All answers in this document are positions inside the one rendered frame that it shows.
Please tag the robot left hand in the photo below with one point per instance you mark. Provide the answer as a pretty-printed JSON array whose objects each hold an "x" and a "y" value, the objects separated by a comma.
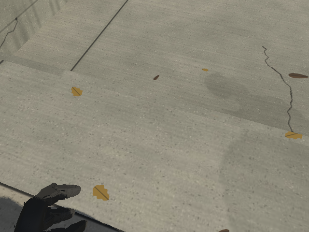
[{"x": 36, "y": 216}]

